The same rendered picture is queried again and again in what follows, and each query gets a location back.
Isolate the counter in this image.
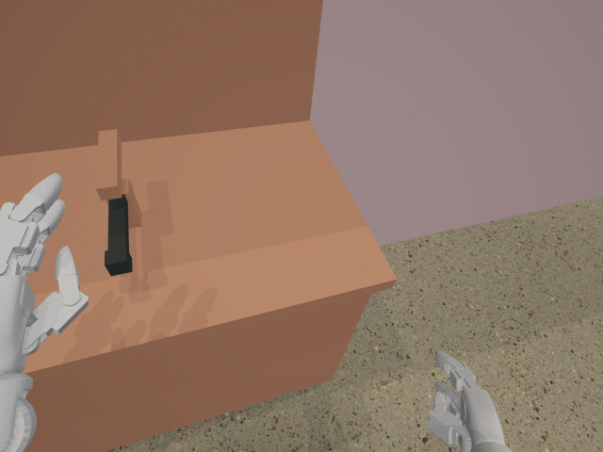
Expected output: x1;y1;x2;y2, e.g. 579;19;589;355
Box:
0;0;397;452

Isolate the left robot forearm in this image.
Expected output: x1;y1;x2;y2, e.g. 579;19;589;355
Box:
0;373;37;452

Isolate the left robot hand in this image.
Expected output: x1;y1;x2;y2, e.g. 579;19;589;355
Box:
0;173;89;375

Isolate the tap lever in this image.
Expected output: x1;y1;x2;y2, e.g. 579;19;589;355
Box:
105;194;133;276

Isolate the right robot hand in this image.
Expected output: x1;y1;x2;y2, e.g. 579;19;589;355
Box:
429;351;506;452

